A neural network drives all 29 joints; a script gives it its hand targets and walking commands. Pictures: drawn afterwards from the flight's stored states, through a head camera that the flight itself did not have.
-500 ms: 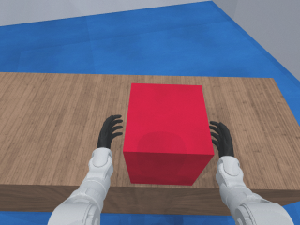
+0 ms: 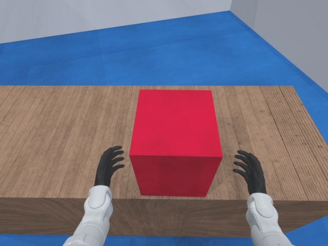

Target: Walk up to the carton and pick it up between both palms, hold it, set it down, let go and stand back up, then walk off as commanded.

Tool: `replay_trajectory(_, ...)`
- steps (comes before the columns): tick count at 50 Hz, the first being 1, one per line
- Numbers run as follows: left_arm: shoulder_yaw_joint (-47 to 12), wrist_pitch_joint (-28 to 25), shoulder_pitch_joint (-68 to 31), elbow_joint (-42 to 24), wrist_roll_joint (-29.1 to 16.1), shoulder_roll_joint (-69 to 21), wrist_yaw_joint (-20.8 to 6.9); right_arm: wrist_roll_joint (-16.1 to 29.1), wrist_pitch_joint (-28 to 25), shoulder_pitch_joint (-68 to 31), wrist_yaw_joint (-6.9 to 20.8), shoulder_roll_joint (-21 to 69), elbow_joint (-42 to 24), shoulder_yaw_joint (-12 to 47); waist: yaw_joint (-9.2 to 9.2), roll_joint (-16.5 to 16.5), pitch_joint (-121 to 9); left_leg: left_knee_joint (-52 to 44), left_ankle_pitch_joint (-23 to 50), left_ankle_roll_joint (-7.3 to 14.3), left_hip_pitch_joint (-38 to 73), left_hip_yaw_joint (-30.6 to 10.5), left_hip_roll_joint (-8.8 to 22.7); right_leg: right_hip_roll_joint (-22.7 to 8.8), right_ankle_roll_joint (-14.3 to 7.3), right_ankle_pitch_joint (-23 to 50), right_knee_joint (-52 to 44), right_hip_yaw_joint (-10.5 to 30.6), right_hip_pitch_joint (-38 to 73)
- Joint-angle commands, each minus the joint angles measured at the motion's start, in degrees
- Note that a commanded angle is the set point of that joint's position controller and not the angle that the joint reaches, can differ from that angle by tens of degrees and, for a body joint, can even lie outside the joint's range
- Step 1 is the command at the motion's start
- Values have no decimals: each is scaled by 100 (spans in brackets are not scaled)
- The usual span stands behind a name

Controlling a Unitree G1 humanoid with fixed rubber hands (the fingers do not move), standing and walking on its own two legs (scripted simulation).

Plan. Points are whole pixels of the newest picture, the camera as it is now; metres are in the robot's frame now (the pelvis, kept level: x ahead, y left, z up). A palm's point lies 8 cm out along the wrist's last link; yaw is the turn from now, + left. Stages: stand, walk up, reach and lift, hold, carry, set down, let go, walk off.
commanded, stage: set down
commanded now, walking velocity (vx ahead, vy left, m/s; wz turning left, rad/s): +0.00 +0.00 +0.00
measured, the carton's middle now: (174, 145) +0.40 +0.00 -0.03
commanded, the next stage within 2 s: none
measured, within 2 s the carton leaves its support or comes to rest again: neither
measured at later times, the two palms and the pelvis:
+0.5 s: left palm (97, 207) +0.23 +0.19 -0.03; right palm (270, 216) +0.21 -0.22 -0.03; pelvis +0.01 +0.00 +0.00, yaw +0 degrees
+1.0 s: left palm (96, 214) +0.21 +0.19 -0.04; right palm (272, 226) +0.19 -0.22 -0.04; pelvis +0.02 -0.01 +0.00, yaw +0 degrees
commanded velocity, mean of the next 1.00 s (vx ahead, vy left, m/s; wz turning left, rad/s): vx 0.00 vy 0.00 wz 0.00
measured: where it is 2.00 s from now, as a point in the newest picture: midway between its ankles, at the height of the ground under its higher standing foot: outside the picture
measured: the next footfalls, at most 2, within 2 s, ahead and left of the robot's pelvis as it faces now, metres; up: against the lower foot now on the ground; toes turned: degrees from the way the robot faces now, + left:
none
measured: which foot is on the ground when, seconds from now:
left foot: down 0.00-1.00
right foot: down 0.00-1.00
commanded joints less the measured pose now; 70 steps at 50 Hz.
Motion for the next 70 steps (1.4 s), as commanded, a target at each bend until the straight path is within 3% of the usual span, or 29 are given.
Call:
replay_trajectory(1,-211,-147,-206,-1243,40,701,-137,-107,-266,-557,-97,-466,-1072,339,132,-241,-1546,-87,1044,-307,1654,286,-208,285,-185,225,-155,41,1071)
replay_trajectory(2,-216,-101,355,-1537,141,592,-153,-85,-320,-54,-91,-418,-1233,381,145,-221,-1468,-117,1198,-305,1864,257,-193,278,-196,403,-192,39,1187)
replay_trajectory(3,-224,-106,41,-1583,58,736,-146,-105,-289,-420,-91,-453,-1464,301,190,-230,-1497,-126,1088,-313,1734,276,-203,270,-194,228,-200,42,1103)
replay_trajectory(4,-276,-99,969,-2012,109,544,-171,-47,-397,505,-65,-376,-1602,468,232,-294,-1452,-150,1498,-330,2047,262,-201,286,-182,646,-212,40,1373)
replay_trajectory(5,-268,-84,548,-2014,63,662,-169,-106,-332,101,-69,-452,-1656,326,203,-351,-1516,-142,1423,-332,1931,240,-199,296,-185,515,-241,39,1343)
replay_trajectory(7,-360,-31,797,-2160,50,657,-190,-135,-314,416,-68,-433,-1760,292,137,-313,-1353,-155,1412,-322,1989,227,-194,289,-201,532,-259,44,1304)
replay_trajectory(8,-419,11,1026,-2203,41,632,-226,-134,-304,608,-63,-382,-1895,353,169,-446,-1218,-222,1402,-281,2058,224,-200,291,-200,499,-329,32,1362)
replay_trajectory(9,-528,27,914,-2286,17,626,-230,-171,-265,442,-50,-423,-2011,305,158,-306,-1190,-236,1250,-268,1983,227,-211,266,-235,301,-328,52,1256)
replay_trajectory(14,-530,111,1677,-2885,54,725,-211,-98,-195,1291,1,-372,-2409,374,273,-316,-788,-341,1499,-306,2303,243,-189,292,-285,452,-387,62,1411)
replay_trajectory(15,-586,133,1556,-2818,46,756,-218,-130,-143,1134,7,-385,-2372,368,224,-281,-613,-357,1347,-297,2194,237,-184,257,-293,333,-405,80,1415)
replay_trajectory(16,-594,188,2002,-2925,131,641,-215,-120,-142,1610,38,-334,-2360,438,234,-190,-536,-413,1415,-301,2320,247,-185,259,-324,383,-438,74,1516)
replay_trajectory(18,-660,267,2329,-3096,143,643,-200,-142,-110,1936,42,-369,-2500,368,195,-287,-388,-478,1426,-287,2447,222,-179,275,-344,406,-512,76,1554)
replay_trajectory(26,-704,420,2256,-3574,51,940,-75,-270,62,2070,104,-402,-3096,203,244,-244,13,-648,851,-247,2313,348,-146,209,-366,-88,-546,141,1604)
replay_trajectory(30,-732,571,2401,-3320,69,786,-33,-323,201,2260,179,-470,-3084,151,247,-266,336,-772,436,-184,2197,373,-106,180,-398,-438,-588,181,1531)
replay_trajectory(31,-709,606,2439,-3289,26,834,-46,-356,232,2317,172,-426,-3158,160,272,-422,360,-771,356,-143,2188,404,-109,151,-371,-506,-613,202,1506)
replay_trajectory(33,-679,636,2446,-3389,-14,882,-33,-371,260,2318,157,-429,-3324,87,249,-427,363,-774,366,-114,2221,413,-95,130,-366,-452,-603,211,1494)
replay_trajectory(37,-653,861,2519,-3127,144,790,-65,-461,435,2440,185,-476,-2878,117,223,-308,512,-801,405,-127,2376,437,-97,124,-356,-446,-657,208,1448)
replay_trajectory(38,-622,821,2396,-3272,64,879,-41,-433,397,2308,178,-514,-3160,45,215,-355,423,-803,286,-109,2341,418,-76,120,-356,-509,-620,200,1464)
replay_trajectory(42,-677,977,2294,-3263,85,897,-15,-550,497,2295,181,-527,-3127,-41,233,-327,432,-832,197,-142,2267,428,-45,124,-353,-552,-591,172,1539)
replay_trajectory(47,-653,1112,2451,-3182,50,1021,-49,-565,577,2429,148,-464,-3076,-101,151,-327,351,-770,438,-152,2423,425,-69,83,-329,-294,-633,165,1544)
replay_trajectory(50,-609,1201,2472,-3193,56,1056,-78,-593,631,2428,131,-481,-3037,-50,222,-375,337,-750,636,-156,2506,445,-70,84,-294,-96,-627,152,1590)
replay_trajectory(52,-598,1305,2454,-3118,-5,1169,-144,-628,694,2498,86,-438,-2947,-56,73,-412,318,-685,749,-154,2612,463,-118,22,-251,89,-680,178,1562)
replay_trajectory(57,-460,1358,2779,-3300,108,1138,-197,-607,655,2753,105,-532,-2953,4,216,-289,125,-617,1454,-252,2838,400,-104,94,-246,781,-634,106,1773)
replay_trajectory(58,-461,1428,2793,-3159,179,1128,-218,-631,694,2786,94,-542,-2806,4,152,-219,236,-634,1437,-255,2891,400,-124,77,-245,865,-676,113,1717)
replay_trajectory(60,-411,1470,2760,-3222,138,1261,-276,-653,693,2792,62,-480,-2886,61,154,-385,69,-583,1423,-241,2897,433,-162,27,-192,1023,-677,172,1780)
replay_trajectory(62,-395,1483,2798,-3274,150,1220,-281,-643,680,2792,87,-530,-2923,75,214,-304,164,-610,1541,-268,2854,418,-135,61,-201,1052,-666,137,1753)
replay_trajectory(63,-359,1569,2799,-3347,200,1194,-239,-631,718,2683,115,-614,-2866,48,233,-155,118,-642,1510,-279,2898,424,-123,76,-230,1001,-659,102,1738)
replay_trajectory(67,-384,1731,2633,-3344,246,1199,-247,-760,867,2672,97,-653,-2828,-9,150,-189,309,-708,1305,-250,2847,436,-107,104,-234,622,-743,53,1663)
replay_trajectory(70,-373,1930,2568,-3189,210,1226,-243,-839,1032,2528,105,-620,-2795,-41,186,-230,410,-767,1117,-240,2805,462,-96,113,-261,335,-792,26,1603)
